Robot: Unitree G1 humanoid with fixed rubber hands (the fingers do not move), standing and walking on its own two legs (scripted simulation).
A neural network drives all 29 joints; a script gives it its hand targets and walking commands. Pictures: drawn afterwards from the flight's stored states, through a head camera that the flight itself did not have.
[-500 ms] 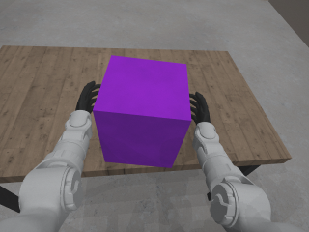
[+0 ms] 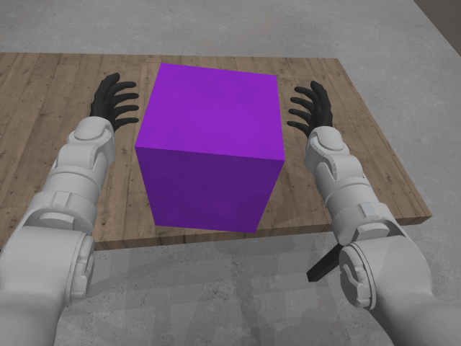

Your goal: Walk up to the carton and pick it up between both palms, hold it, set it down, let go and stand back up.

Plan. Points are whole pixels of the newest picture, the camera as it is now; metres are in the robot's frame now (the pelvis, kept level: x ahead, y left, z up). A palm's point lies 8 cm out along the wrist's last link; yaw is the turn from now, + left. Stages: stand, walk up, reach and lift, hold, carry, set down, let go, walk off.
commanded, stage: set down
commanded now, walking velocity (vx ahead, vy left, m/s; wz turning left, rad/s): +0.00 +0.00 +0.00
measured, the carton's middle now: (211, 155) +0.47 +0.02 +0.03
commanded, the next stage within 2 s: none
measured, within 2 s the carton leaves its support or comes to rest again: neither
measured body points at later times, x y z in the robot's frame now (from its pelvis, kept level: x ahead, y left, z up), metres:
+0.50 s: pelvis -0.02 -0.01 +0.00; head -0.01 +0.02 +0.45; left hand +0.43 +0.22 +0.14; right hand +0.41 -0.18 +0.15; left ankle +0.03 +0.10 -0.73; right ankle +0.01 -0.15 -0.73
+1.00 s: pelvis -0.02 -0.01 +0.00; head +0.01 +0.01 +0.45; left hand +0.40 +0.23 +0.09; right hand +0.37 -0.19 +0.09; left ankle +0.03 +0.10 -0.73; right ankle +0.01 -0.15 -0.73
